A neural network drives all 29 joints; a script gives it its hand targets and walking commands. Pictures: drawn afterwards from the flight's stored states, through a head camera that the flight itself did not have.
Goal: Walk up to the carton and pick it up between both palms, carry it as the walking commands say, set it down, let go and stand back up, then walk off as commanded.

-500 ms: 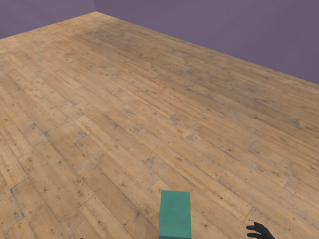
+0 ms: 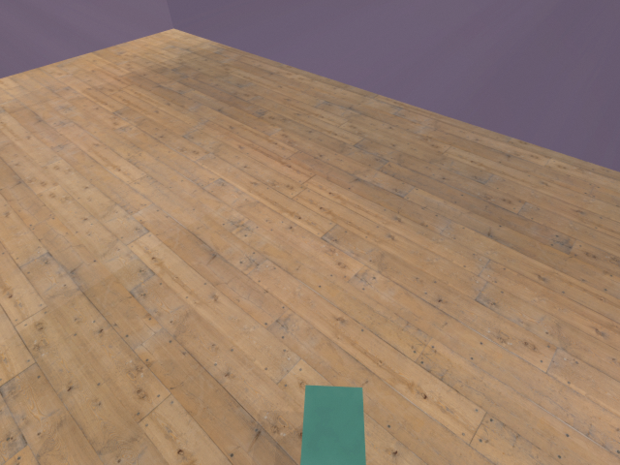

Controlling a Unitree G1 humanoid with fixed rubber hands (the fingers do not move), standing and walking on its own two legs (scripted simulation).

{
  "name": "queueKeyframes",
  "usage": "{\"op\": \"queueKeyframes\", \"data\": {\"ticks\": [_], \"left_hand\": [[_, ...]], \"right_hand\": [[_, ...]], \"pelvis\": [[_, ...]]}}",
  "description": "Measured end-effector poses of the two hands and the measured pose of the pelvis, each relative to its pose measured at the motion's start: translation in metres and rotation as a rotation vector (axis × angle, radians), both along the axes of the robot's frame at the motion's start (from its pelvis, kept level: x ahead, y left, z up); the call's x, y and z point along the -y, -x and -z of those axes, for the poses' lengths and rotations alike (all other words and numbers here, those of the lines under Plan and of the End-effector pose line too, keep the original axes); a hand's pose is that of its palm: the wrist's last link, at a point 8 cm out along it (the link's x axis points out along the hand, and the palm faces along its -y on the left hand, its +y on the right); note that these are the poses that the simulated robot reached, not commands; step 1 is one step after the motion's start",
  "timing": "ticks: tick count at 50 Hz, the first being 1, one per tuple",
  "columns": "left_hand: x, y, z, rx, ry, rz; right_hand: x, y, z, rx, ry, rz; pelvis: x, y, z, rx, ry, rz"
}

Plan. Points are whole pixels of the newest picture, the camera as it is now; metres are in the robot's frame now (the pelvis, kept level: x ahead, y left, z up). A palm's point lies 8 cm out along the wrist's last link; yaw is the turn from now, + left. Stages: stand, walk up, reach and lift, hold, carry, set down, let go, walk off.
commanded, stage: stand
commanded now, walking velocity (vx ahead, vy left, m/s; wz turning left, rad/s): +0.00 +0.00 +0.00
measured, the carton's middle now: (332, 445) +0.36 -0.03 -0.63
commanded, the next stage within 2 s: walk off in 1.18 s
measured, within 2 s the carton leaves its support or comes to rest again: neither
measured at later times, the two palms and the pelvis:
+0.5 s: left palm out of the picture -0.03 +0.23 -0.13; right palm out of the picture -0.05 -0.24 -0.13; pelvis -0.02 +0.00 +0.01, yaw -1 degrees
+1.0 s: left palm out of the picture -0.07 +0.22 -0.13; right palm out of the picture -0.10 -0.21 -0.13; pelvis -0.04 +0.00 +0.01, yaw -2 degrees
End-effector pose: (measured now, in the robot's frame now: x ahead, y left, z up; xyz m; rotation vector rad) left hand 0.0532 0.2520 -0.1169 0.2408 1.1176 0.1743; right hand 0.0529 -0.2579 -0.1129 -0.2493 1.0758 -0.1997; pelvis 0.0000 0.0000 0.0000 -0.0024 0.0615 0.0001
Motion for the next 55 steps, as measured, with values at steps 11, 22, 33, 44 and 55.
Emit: {"op": "queueKeyframes", "data": {"ticks": [11,22,33,44,55], "left_hand": [[0.005,0.033,0.006,-0.115,0.006,-0.01],[0.014,0.07,0.011,-0.222,0.028,-0.025],[0.024,0.098,0.015,-0.293,0.055,-0.035],[0.031,0.118,0.017,-0.335,0.077,-0.04],[0.034,0.132,0.018,-0.358,0.092,-0.042]], "right_hand": [[-0.002,0.048,0.011,-0.145,-0.02,0.035],[-0.014,0.092,0.017,-0.26,-0.051,0.06],[-0.029,0.123,0.02,-0.333,-0.084,0.074],[-0.041,0.145,0.022,-0.378,-0.107,0.088],[-0.051,0.16,0.022,-0.405,-0.123,0.1]], "pelvis": [[0.002,0.005,-0.003,0.026,-0.002,0.01],[0.002,0.014,-0.006,0.051,-0.001,0.017],[0.001,0.024,-0.008,0.066,-0.001,0.022],[-0.002,0.033,-0.009,0.073,-0.001,0.026],[-0.005,0.04,-0.01,0.076,-0.001,0.029]]}}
